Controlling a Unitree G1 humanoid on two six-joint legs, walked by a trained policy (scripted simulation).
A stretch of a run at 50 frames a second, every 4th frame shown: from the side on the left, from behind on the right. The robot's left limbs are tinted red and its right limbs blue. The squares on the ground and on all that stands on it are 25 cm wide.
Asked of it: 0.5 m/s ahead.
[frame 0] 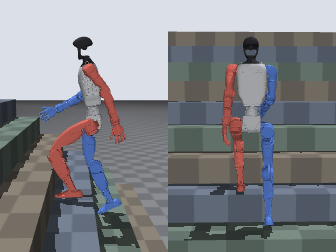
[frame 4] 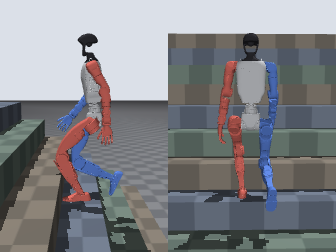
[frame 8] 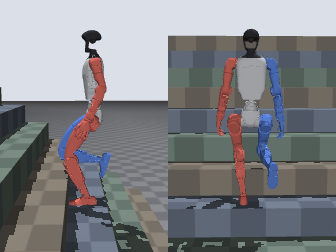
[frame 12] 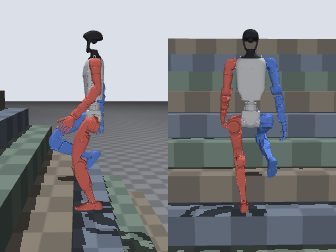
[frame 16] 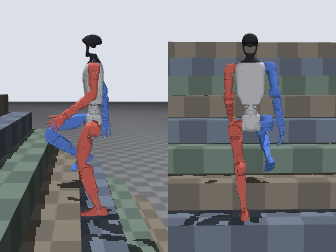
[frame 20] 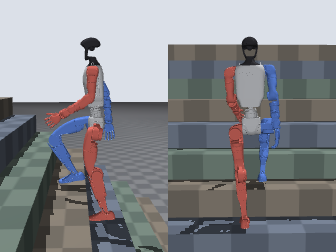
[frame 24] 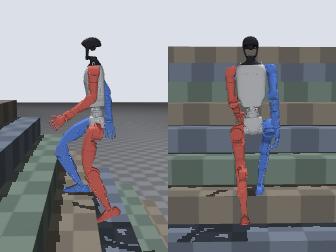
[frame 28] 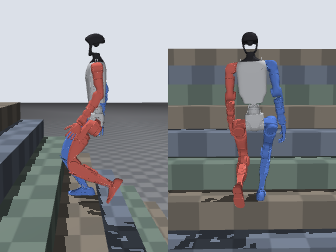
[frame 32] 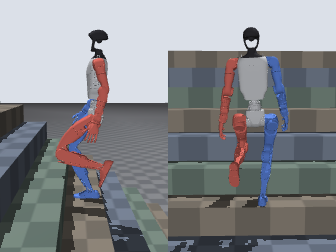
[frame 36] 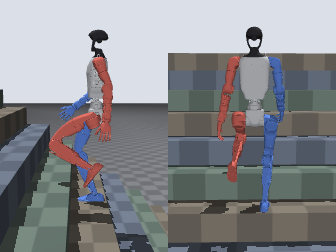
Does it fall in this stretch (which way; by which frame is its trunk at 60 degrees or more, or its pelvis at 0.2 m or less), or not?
no
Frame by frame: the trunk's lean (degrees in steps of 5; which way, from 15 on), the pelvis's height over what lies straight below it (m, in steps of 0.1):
0: 10, 0.8
4: 5, 0.7
8: 0, 0.7
12: 0, 0.8
16: 0, 0.8
20: 5, 0.8
24: 5, 0.8
28: 5, 0.7
32: 5, 0.7
36: 0, 0.7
